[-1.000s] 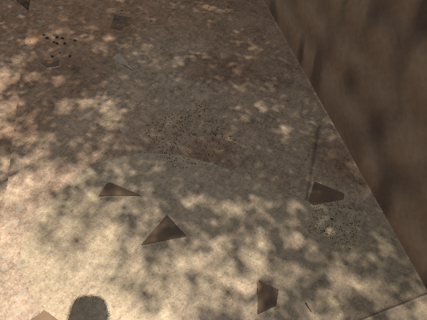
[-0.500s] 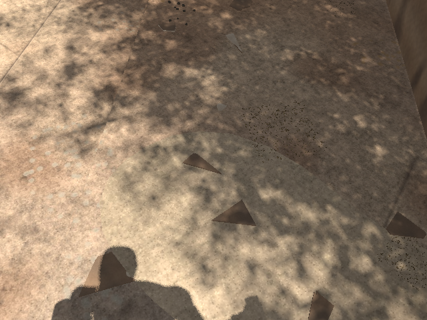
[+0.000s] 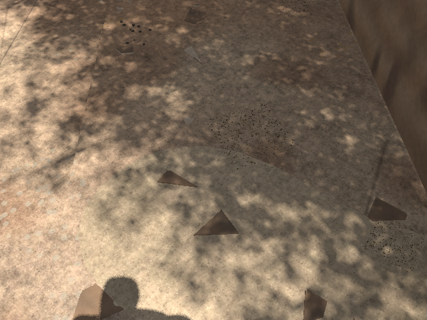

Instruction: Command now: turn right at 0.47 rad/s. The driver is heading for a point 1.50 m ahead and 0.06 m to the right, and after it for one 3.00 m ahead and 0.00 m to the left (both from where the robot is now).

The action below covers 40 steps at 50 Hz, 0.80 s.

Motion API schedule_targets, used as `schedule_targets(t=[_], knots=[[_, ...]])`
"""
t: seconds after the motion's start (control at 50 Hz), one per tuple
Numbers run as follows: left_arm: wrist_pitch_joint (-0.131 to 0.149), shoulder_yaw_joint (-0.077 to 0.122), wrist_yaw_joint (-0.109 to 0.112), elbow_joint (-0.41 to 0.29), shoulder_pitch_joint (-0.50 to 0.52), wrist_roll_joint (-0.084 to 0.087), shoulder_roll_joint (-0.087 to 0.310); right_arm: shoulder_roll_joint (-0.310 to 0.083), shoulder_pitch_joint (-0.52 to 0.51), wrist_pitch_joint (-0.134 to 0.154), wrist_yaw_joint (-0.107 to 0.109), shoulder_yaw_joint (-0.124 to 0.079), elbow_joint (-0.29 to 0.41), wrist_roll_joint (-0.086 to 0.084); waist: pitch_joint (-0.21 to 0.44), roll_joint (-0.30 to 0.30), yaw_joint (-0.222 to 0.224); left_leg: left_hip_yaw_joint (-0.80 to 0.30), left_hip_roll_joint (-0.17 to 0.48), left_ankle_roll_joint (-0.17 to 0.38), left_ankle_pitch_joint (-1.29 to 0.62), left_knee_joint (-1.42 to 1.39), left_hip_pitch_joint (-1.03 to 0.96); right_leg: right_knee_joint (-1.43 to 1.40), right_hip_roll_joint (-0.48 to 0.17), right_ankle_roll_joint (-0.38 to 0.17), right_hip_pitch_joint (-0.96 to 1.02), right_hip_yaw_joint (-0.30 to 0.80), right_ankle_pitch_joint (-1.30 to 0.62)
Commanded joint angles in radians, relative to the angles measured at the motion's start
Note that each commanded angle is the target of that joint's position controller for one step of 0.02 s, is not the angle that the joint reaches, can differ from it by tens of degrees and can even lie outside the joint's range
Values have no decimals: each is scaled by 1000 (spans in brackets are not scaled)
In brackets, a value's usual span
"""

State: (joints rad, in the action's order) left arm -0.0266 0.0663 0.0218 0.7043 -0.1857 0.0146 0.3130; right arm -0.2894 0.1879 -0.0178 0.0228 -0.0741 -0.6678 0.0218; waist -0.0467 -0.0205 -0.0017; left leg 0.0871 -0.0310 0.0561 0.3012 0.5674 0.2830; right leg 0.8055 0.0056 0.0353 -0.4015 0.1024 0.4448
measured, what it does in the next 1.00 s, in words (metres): walks ahead: right foot, then left foot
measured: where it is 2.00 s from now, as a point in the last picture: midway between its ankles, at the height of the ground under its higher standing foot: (237, 203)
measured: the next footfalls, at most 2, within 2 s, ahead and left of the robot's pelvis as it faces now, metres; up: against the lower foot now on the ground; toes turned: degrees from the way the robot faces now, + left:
right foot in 0.28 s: +0.02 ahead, -0.16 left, +0.00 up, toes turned -12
left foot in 0.80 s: +0.39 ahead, +0.00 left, +0.00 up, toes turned -2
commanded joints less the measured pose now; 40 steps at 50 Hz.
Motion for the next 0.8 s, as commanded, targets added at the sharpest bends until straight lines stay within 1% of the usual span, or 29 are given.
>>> schedule_targets(t=[0.02, 0.04, 0.06, 0.1, 0.14, 0.18, 0.2, 0.22, 0.24, 0.26, 0.28, 0.3, 0.32, 0.34, 0.36, 0.38, 0.4, 0.42, 0.44, 0.48, 0.52, 0.58, 0.64, 0.7, 0.72, 0.74, 0.76, 0.78, 0.8], knots=[[-6, 48, -3, -90, 12, 7, 129, -121, -9, 31, 8, -27, 83, 2, 94, 90, 0, -413, 444, 269, -494, -244, -184, 406, -43, 24, -227, 2, 165], [-15, 42, -3, -87, 6, 11, 104, -129, -51, 34, 9, -31, 84, -8, 70, 78, 16, -327, 397, 227, -458, -249, -172, 360, -67, 29, -231, 0, 105], [-20, 35, -4, -91, 26, 10, 86, -141, -59, 34, 12, -35, 79, -11, 58, 95, 7, -263, 361, 202, -452, -253, -173, 314, -75, 37, -228, -24, 49], [-22, 23, -16, -109, 47, 10, 60, -151, -47, 21, 16, -40, 69, -8, 74, 127, -12, -154, 309, 181, -467, -241, -172, 201, -69, 50, -157, -81, 0], [-20, 13, -33, -136, 78, 12, 46, -167, -36, 10, 16, -47, 62, -13, 106, 155, -32, -94, 307, 173, -501, -221, -186, 61, -60, 43, -74, -122, -15], [-23, 20, -44, -150, 72, 13, 67, -191, -14, 4, 11, -56, 49, -25, 131, 175, -35, -82, 332, 165, -517, -193, -208, -47, -41, 27, -13, -157, -43], [-27, 24, -48, -150, 57, 15, 74, -202, -5, 4, 7, -60, 45, -35, 146, 175, -31, -76, 344, 151, -418, -191, -202, -108, -29, 9, 26, -178, -75], [-31, 28, -51, -145, 33, 15, 76, -207, -13, 6, 2, -62, 42, -48, 145, 172, -12, -61, 342, 126, -269, -180, -162, -192, -15, -17, 90, -201, -133], [-33, 36, -49, -127, -13, 15, 85, -190, -13, 9, -2, -58, 34, -55, 141, 161, 8, -34, 324, 91, -91, -149, -86, -265, 12, -48, 190, -219, -156], [-31, 56, -41, -90, -106, 21, 119, -139, 6, 14, -7, -43, 23, -46, 147, 97, 34, 19, 282, 44, 104, -44, 39, -311, 26, -88, 343, -192, -128], [-21, 84, -27, -69, -224, 25, 204, -62, -33, 20, -18, -17, 44, -14, 123, -134, 79, 118, 178, -42, 290, 311, 302, -419, -165, -182, 498, 118, -74], [18, 95, -37, -101, -234, -4, 309, -61, -125, 40, -15, -13, 133, -15, 104, -255, 97, -29, 20, -83, 398, 537, 611, -567, -386, -400, 491, 646, 155], [52, 70, -43, -107, -200, -17, 226, -129, -181, 62, -19, -31, 134, -44, 68, -131, 113, -157, 72, -65, 321, 614, 650, -635, -397, -408, 455, 637, 253], [69, 46, -38, -102, -144, -13, 165, -159, -150, 73, -29, -40, 119, -60, 21, -146, 63, -159, 101, -41, 197, 592, 646, -643, -368, -356, 411, 530, 255], [76, 30, -32, -108, -103, -5, 118, -163, -98, 78, -29, -43, 76, -45, 11, -112, 35, -147, 127, -43, 94, 563, 610, -626, -318, -306, 389, 423, 180], [76, 20, -26, -107, -67, -5, 100, -159, -78, 80, -29, -44, 56, -27, 2, -116, 20, -144, 139, -56, 4, 510, 573, -629, -273, -274, 364, 332, 82], [80, 15, -20, -107, -63, -15, 99, -145, -64, 82, -34, -41, 37, -23, 7, -126, 14, -129, 141, -66, -76, 501, 520, -644, -238, -254, 334, 257, -4], [87, 15, -17, -102, -74, -24, 103, -128, -56, 83, -39, -36, 23, -28, 13, -111, 15, -116, 137, -75, -144, 488, 502, -655, -223, -247, 332, 204, -92], [94, 15, -14, -93, -92, -27, 105, -115, -57, 83, -42, -31, 14, -33, 18, -85, 20, -112, 138, -82, -194, 463, 499, -660, -218, -241, 345, 158, -170], [103, 16, -11, -71, -129, -26, 106, -94, -76, 81, -43, -20, 8, -37, 13, -57, 38, -114, 135, -91, -262, 384, 507, -669, -212, -227, 373, 84, -267], [105, 17, -10, -51, -151, -26, 113, -77, -102, 81, -47, -11, 12, -42, -5, -64, 56, -117, 127, -96, -313, 293, 503, -679, -208, -215, 386, 24, -317], [107, 21, -13, -27, -166, -26, 124, -65, -144, 85, -60, -1, 24, -51, -43, -68, 79, -117, 111, -90, -363, 178, 486, -701, -220, -211, 390, -42, -354], [105, 25, -14, 2, -191, -18, 128, -49, -197, 92, -78, 12, 47, -52, -83, -46, 102, -102, 99, -64, -363, 90, 492, -700, -245, -211, 434, -96, -413], [94, 29, -11, 26, -210, -8, 136, -38, -241, 102, -99, 22, 76, -49, -91, -41, 108, -62, 78, -26, -298, 23, 478, -650, -265, -201, 500, -138, -557], [89, 31, -8, 29, -206, -6, 143, -42, -239, 104, -105, 21, 84, -49, -76, -50, 97, -42, 61, -8, -261, 7, 445, -610, -267, -191, 518, -156, -687], [85, 34, -3, 28, -198, -7, 157, -55, -222, 104, -107, 16, 87, -47, -41, -70, 77, -12, 31, 13, -221, 4, 384, -549, -264, -180, 533, -174, -899], [79, 38, 5, 26, -192, -7, 174, -80, -179, 100, -105, 5, 84, -45, 15, -98, 46, 19, -7, 35, -172, 15, 304, -459, -261, -166, 553, -191, -1129], [70, 39, 12, 23, -186, -10, 186, -120, -74, 96, -101, -16, 64, -46, 94, -110, -14, 40, -48, 62, -146, 15, 165, -308, -248, -149, 547, -214, -1294], [68, 36, 19, 17, -178, -8, 186, -167, 76, 92, -88, -42, 34, -52, 180, -88, -101, 22, -68, 102, -209, -38, -87, -98, -220, -116, 432, -245, -1281]])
